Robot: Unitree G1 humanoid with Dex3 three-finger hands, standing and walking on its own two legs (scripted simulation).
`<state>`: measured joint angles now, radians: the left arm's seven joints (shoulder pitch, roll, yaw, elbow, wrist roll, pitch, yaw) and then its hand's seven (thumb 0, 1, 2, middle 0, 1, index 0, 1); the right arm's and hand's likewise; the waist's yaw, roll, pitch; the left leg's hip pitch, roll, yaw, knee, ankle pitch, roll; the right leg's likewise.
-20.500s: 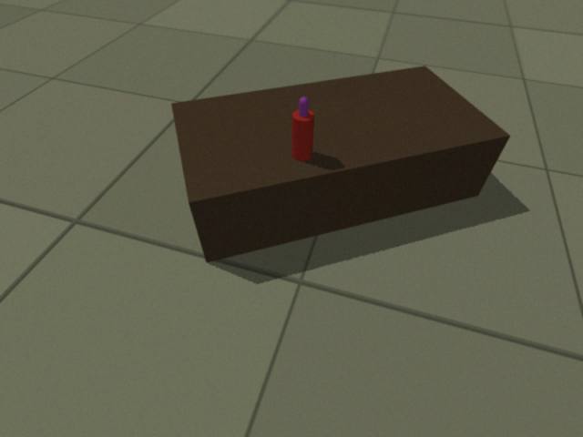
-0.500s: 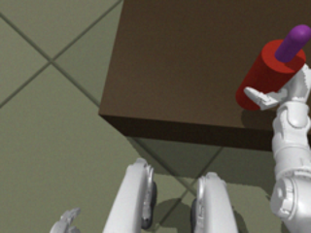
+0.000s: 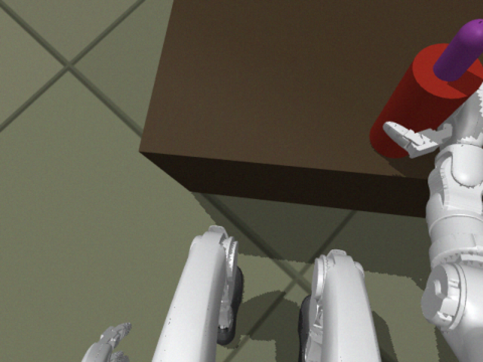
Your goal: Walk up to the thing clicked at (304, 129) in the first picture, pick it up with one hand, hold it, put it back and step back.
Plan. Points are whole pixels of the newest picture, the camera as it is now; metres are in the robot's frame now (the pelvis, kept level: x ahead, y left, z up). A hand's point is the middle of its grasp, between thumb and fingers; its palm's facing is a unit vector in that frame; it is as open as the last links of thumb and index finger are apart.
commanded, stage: loosen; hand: right
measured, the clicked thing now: (425, 97) +0.51 -0.18 +0.00
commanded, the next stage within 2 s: open in 0.20 s
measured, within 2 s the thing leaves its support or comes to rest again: rests again in 1.48 s
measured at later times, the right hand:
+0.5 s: hand (434, 80) +0.54 -0.19 +0.00, palm faces +0.16 +0.99 -0.02, open 12.2 cm
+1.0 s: hand (472, 67) +0.54 -0.22 +0.03, palm faces +0.21 +0.98 -0.06, open 15.3 cm
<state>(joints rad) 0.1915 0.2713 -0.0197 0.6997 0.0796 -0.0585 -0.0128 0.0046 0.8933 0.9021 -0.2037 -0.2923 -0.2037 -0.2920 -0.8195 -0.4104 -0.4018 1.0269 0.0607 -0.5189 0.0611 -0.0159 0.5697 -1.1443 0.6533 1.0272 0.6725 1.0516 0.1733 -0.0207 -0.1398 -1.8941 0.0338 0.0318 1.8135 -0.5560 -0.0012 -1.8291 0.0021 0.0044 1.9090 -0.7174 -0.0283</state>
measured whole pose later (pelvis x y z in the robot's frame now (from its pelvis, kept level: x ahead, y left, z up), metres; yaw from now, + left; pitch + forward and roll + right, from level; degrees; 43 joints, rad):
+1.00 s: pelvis -0.01 +0.01 +0.00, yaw +0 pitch +36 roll +3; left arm 0.18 0.28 -0.03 0.64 0.03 0.03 -0.01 0.00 0.91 0.89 -0.21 -0.30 -0.21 -0.29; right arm -0.96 -0.52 -0.49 1.02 0.02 -0.42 0.10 -0.01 0.37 -0.24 0.30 0.26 0.29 0.27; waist 0.17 -0.02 -0.15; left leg -1.91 0.04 0.05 1.82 -0.54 0.01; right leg -1.85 0.01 0.03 1.92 -0.70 -0.02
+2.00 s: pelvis +0.05 -0.01 +0.21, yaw +0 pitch +19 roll +5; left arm 0.32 0.25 -0.03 0.62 -0.01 0.01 0.05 0.01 0.90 0.91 -0.20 -0.29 -0.20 -0.29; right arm -0.37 -0.48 -0.33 0.83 0.01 -0.08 0.10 -0.01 0.42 -0.11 0.09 0.07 0.08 0.08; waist 0.09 0.00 -0.11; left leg -0.91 -0.02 0.07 0.95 -0.36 -0.01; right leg -0.90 -0.03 0.03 1.09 -0.52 -0.02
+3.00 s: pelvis +0.06 +0.01 +0.23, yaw -2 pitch +9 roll +3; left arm 0.29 0.23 -0.02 0.53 -0.02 -0.20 0.16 0.01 0.90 0.91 -0.20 -0.30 -0.21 -0.30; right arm 0.49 -0.23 -0.02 -0.10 0.05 0.42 -0.03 -0.01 0.53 -0.06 0.06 0.06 0.06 0.06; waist 0.04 -0.04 -0.14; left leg -0.66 -0.01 0.08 0.90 -0.39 0.01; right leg -0.63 -0.02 0.05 0.99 -0.51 0.00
